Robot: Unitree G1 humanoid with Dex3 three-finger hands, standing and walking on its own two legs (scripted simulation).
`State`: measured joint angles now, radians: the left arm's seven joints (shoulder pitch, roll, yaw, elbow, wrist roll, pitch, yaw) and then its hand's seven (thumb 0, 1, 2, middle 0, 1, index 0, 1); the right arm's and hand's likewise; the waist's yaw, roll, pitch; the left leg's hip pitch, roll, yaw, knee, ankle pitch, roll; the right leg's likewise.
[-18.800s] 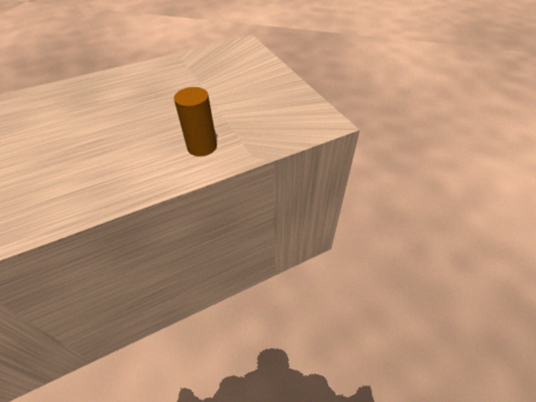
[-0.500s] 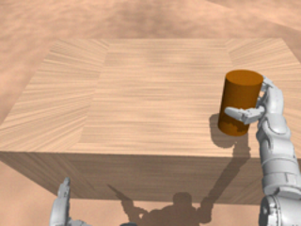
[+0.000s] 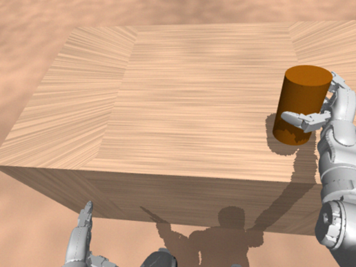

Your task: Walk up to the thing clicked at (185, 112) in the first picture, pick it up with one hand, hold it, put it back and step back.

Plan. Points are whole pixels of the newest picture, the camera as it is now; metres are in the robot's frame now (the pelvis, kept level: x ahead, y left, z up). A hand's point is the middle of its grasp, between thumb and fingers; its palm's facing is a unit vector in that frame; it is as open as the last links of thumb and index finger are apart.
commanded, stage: crouch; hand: right
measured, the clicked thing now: (298, 107) +0.47 -0.20 +0.07
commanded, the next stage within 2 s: lower in 0.26 s
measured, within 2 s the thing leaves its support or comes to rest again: neither
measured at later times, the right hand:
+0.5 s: hand (304, 102) +0.49 -0.22 +0.06, palm faces +0.23 +0.97 +0.01, open 11.9 cm
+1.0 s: hand (300, 113) +0.50 -0.23 +0.01, palm faces +0.23 +0.97 +0.00, open 11.9 cm
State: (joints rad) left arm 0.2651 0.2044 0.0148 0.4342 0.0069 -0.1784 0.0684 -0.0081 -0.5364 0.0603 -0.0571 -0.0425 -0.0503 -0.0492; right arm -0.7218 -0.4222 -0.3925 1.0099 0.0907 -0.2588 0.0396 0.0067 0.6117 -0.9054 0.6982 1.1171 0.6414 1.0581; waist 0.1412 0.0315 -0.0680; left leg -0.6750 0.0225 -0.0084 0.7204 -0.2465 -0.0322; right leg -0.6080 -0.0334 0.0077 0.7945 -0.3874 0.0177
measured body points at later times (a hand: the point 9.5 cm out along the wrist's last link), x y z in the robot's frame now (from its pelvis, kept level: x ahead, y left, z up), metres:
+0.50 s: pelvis +0.00 +0.00 -0.02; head +0.09 -0.02 +0.42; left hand +0.15 +0.27 -0.06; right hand +0.47 -0.27 +0.06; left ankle +0.06 +0.14 -0.71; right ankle +0.00 -0.13 -0.71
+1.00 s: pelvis -0.01 +0.00 -0.05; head +0.11 -0.04 +0.39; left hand +0.15 +0.27 -0.06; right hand +0.48 -0.28 +0.01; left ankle +0.06 +0.14 -0.71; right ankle +0.00 -0.13 -0.71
